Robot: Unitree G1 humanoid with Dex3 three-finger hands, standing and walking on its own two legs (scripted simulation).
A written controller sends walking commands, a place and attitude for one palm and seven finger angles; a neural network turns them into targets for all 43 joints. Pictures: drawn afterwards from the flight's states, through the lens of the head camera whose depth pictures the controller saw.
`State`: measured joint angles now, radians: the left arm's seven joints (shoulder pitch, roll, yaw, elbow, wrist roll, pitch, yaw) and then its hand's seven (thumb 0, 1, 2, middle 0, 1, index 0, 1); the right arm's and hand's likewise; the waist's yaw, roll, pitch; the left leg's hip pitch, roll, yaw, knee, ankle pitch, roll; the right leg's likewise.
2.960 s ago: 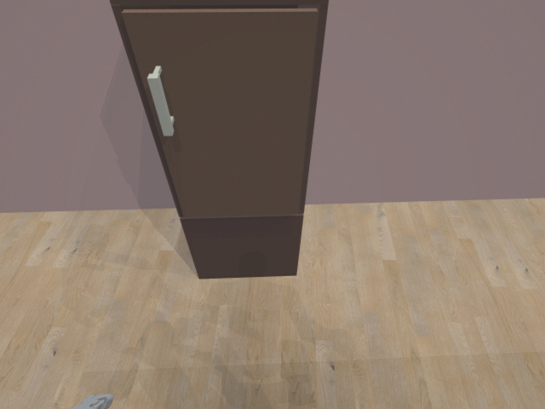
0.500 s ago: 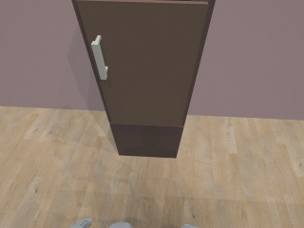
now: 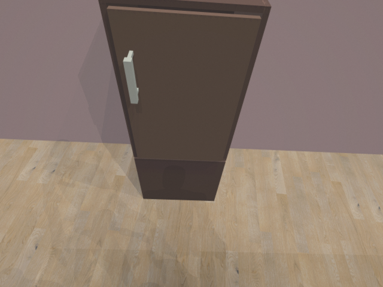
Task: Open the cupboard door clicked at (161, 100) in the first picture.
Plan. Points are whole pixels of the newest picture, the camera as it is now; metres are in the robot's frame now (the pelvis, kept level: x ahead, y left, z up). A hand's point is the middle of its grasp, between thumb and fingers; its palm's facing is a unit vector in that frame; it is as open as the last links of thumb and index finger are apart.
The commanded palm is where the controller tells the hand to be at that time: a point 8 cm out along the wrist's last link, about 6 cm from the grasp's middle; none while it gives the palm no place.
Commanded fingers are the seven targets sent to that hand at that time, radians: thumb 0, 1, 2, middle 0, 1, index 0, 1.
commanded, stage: come to a stop and stand still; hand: left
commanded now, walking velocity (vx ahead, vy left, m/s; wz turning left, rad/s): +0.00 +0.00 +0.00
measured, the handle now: (132, 78) +0.62 +0.20 +0.08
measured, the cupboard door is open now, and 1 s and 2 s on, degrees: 0 0 0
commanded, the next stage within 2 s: look again from close up in 1.18 s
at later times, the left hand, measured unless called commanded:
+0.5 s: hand out of the picture -0.02 +0.09 -0.18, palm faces +0.07 -0.98 -0.18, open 7.3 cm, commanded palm none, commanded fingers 0.00 0.90 0.90 -0.20 -0.30 -0.20 -0.30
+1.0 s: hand out of the picture -0.01 +0.12 -0.18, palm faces +0.07 -0.98 -0.17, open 7.3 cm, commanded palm none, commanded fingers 0.00 0.90 0.90 -0.20 -0.30 -0.20 -0.30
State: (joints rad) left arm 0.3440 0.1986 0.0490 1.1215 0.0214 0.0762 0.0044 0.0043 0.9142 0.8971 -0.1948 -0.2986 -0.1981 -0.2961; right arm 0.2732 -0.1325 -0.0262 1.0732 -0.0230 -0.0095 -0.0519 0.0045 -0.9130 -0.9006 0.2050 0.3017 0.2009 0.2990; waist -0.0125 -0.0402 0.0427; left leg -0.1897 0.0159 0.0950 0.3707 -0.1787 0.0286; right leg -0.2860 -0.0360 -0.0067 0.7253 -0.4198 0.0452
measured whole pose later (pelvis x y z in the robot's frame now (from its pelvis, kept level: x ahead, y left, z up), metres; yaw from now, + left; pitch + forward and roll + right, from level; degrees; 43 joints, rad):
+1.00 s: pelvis +0.01 -0.04 +0.00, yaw +1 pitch -2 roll +0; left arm 0.31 0.13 0.01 1.14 0.01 0.00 0.04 0.00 0.91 0.90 -0.20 -0.30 -0.20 -0.30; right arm 0.27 -0.13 0.00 1.16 -0.01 0.00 -0.05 0.01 -0.92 -0.90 0.20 0.30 0.20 0.30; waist 0.01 -0.01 0.04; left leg -0.16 0.07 0.06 0.40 -0.21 -0.04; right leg -0.09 0.01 -0.06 0.39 -0.28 -0.02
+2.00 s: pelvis +0.02 -0.02 -0.01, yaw -1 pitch +0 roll +1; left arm 0.29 0.16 0.00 1.09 0.02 0.00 0.02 0.00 0.91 0.90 -0.20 -0.30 -0.20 -0.30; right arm 0.27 -0.17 0.00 1.08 -0.02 -0.02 -0.02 0.01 -0.91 -0.90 0.20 0.30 0.20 0.30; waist 0.01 -0.01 0.02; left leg -0.23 0.03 0.10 0.52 -0.29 0.00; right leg -0.18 -0.04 -0.02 0.55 -0.36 0.01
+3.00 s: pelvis +0.07 -0.01 -0.01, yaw +2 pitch -1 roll +0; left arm 0.24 0.22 0.06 0.98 0.02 0.07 0.03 0.00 0.91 0.90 -0.20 -0.30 -0.20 -0.30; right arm 0.23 -0.14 -0.02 0.96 -0.03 0.01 -0.03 0.00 -0.92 -0.90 0.20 0.30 0.20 0.30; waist 0.02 -0.07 0.02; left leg -0.25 0.00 0.06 0.54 -0.28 0.03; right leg -0.45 -0.03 -0.03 0.83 -0.40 -0.01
